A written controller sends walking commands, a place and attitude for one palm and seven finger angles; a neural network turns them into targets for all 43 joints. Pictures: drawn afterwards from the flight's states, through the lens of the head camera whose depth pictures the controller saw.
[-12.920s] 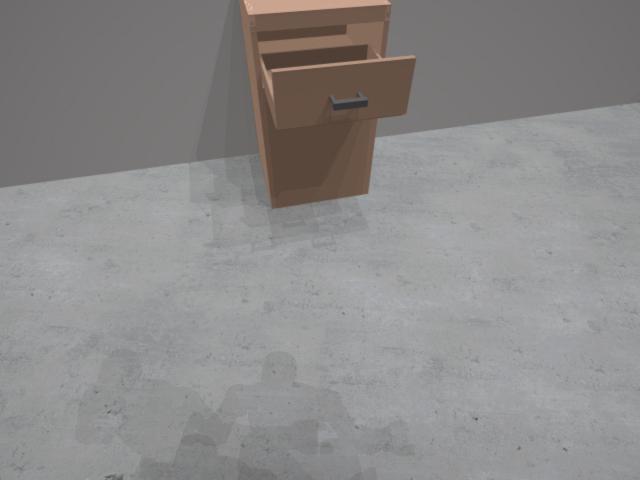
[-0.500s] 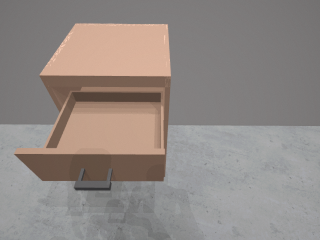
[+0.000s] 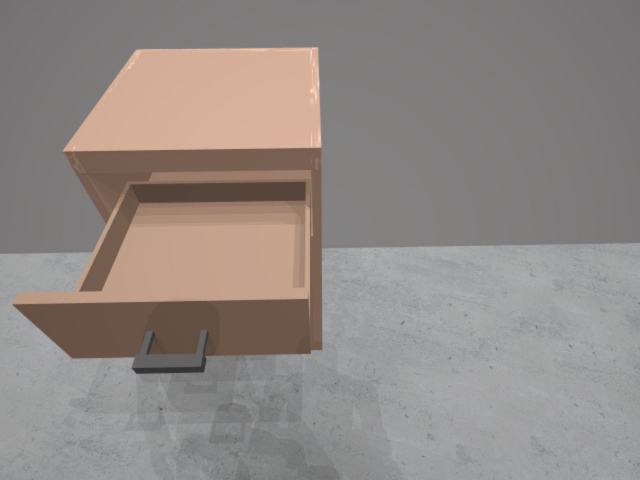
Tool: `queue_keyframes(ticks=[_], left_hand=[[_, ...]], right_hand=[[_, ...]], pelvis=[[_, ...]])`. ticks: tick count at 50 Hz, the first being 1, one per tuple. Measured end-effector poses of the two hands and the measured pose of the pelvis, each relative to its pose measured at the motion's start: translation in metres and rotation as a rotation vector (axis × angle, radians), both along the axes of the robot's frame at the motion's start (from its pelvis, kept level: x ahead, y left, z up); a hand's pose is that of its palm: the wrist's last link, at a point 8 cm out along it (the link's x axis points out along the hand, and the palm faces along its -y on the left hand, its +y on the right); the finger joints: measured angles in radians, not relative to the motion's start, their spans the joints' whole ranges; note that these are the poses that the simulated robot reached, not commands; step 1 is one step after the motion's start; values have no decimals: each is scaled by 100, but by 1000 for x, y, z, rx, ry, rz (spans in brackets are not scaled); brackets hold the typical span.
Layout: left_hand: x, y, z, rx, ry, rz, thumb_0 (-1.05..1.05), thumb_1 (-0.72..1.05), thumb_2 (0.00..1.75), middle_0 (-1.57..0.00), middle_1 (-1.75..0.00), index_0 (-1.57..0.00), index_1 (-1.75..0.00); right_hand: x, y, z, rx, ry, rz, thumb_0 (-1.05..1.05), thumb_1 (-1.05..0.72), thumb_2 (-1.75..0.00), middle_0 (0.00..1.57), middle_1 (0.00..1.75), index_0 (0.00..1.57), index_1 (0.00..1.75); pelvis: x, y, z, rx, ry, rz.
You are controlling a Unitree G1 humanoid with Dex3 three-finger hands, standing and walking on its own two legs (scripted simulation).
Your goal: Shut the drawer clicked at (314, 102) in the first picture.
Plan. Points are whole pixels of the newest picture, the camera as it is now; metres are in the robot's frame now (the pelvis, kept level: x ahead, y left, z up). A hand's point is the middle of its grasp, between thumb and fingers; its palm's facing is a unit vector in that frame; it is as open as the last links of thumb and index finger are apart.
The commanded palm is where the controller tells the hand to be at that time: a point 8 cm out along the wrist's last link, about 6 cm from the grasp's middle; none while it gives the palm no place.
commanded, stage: come to a stop and stand still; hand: left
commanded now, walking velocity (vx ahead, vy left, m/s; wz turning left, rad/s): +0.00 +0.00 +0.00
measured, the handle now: (173, 350) +0.32 +0.25 -0.09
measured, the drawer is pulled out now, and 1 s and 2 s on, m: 0.29 0.29 0.29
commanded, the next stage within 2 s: look again from close up in 0.16 s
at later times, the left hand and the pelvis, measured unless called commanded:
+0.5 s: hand out of the picture -0.01 +0.16 -0.17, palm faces +0.01 -0.98 -0.19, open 7.3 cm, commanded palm none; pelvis +0.00 +0.00 +0.00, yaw +0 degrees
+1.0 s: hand out of the picture -0.01 +0.17 -0.18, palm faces +0.01 -0.98 -0.19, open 7.4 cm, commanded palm none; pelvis +0.00 +0.00 -0.01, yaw +1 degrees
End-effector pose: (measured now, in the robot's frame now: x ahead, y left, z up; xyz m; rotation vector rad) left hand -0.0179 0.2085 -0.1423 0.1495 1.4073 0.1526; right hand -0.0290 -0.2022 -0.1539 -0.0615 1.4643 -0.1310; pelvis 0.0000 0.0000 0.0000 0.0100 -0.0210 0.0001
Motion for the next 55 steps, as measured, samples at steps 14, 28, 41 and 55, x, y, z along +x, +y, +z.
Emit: queue_keyframes(ticks=[14, 28, 41, 55], left_hand=[[3, -3, -1, -1, 8, -6, 0, 91, 90, -20, -30, -20, -30], [7, -2, -1, 0, 4, -5, 1, 91, 90, -20, -30, -20, -30], [7, -3, -2, -10, 9, 1, 1, 91, 90, -20, -30, -20, -30], [11, 19, -7, 5, -61, -3, 1, 92, 90, -20, -30, -20, -30]], right_hand=[[-11, -5, 2, -10, 34, -13, 0, -91, -89, 19, 30, 20, 30], [-1, -4, 3, -11, 14, -7, 0, -91, -89, 19, 30, 20, 30], [6, -4, 4, -17, 6, -3, 0, -91, -89, 19, 30, 20, 30], [30, -6, 2, -48, -132, 43, 0, -92, -89, 20, 30, 20, 30]], pelvis=[[0, -5, 0, -2, 4, -4], [3, -5, 0, -4, 2, -4], [6, -3, 1, -5, 1, -2], [-5, 9, -6, -9, -24, 18]])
